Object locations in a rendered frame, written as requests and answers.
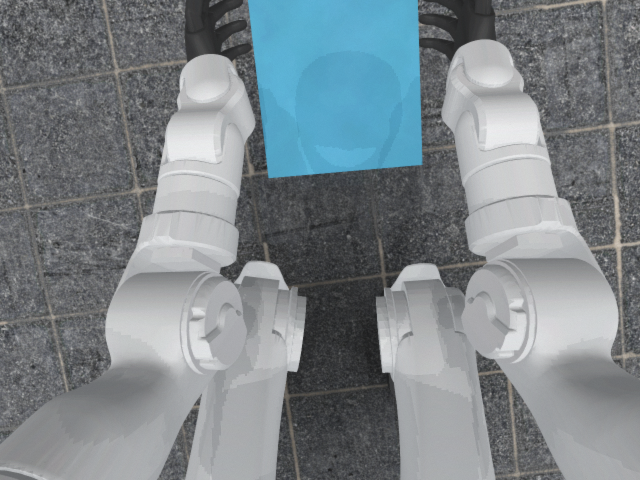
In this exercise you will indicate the robot left hand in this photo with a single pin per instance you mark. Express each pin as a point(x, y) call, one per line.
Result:
point(200, 36)

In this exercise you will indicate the robot right upper arm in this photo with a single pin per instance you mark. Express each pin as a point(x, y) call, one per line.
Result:
point(550, 324)

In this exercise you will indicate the carton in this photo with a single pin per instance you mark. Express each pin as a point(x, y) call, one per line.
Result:
point(338, 83)

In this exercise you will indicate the robot left upper arm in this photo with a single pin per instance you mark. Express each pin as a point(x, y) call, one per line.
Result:
point(168, 333)

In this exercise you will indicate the robot right forearm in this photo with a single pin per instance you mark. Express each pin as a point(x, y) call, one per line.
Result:
point(514, 209)

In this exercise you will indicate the robot right hand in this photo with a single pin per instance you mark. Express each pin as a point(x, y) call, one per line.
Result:
point(476, 21)

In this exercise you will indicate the right robot shin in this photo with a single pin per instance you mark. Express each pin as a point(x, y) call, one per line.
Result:
point(428, 271)

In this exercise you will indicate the left robot thigh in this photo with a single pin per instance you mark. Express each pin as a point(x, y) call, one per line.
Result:
point(237, 430)

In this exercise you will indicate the robot left forearm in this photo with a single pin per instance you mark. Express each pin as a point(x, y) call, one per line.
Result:
point(192, 224)

